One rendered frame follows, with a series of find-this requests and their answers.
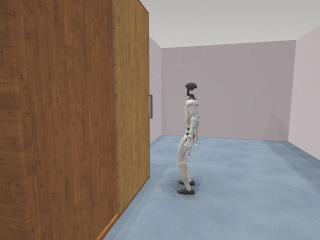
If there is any humanoid robot torso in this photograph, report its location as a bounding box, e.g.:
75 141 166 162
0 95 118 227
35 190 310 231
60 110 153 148
184 98 198 139

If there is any robot left forearm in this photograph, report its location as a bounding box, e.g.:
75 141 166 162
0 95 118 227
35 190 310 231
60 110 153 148
187 117 197 141

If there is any robot left upper arm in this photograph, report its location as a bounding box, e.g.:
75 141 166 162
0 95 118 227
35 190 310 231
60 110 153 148
186 100 198 121

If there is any robot right forearm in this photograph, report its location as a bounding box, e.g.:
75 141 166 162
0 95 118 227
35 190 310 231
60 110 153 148
195 118 200 135

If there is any robot left hand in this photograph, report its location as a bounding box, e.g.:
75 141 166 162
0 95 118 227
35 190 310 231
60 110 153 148
183 140 193 156

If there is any robot right hand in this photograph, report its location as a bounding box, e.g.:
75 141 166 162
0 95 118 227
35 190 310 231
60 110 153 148
192 134 199 147

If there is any robot left thigh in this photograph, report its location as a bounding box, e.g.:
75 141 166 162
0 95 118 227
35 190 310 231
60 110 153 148
177 135 188 167

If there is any handle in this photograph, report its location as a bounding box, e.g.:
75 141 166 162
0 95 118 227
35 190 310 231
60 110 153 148
147 94 153 119
29 93 43 160

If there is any wardrobe door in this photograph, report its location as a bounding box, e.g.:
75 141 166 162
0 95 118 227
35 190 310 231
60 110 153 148
111 0 150 215
11 0 118 240

